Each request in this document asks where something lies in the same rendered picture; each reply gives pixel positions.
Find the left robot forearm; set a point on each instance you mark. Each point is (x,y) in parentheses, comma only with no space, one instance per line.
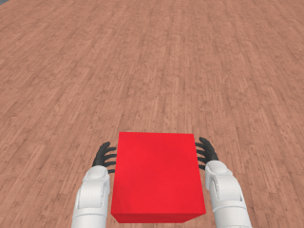
(91,203)

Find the robot right hand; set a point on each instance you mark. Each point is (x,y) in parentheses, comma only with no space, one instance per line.
(208,152)

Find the robot left hand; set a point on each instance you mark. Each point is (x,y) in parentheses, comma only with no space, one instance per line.
(101,157)

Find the right robot forearm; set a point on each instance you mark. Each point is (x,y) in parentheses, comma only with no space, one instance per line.
(228,203)

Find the carton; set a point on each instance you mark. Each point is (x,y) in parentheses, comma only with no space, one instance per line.
(157,178)

